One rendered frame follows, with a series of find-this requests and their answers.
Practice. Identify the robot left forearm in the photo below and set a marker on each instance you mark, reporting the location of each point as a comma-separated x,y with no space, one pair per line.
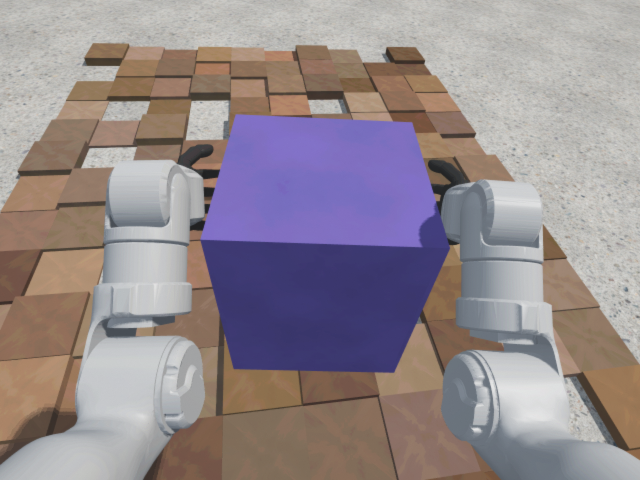
150,206

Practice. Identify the carton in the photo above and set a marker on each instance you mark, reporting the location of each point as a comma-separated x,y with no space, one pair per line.
323,241

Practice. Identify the right robot upper arm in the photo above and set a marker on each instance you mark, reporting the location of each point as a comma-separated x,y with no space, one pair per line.
513,409

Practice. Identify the robot left hand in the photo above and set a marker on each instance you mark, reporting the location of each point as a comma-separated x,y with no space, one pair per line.
192,155

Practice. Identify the robot right forearm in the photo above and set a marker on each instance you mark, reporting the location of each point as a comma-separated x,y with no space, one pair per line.
499,225

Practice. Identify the left robot upper arm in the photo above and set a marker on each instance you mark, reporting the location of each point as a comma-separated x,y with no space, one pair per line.
134,393

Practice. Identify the robot right hand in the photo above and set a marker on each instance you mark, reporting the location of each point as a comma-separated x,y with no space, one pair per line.
452,174

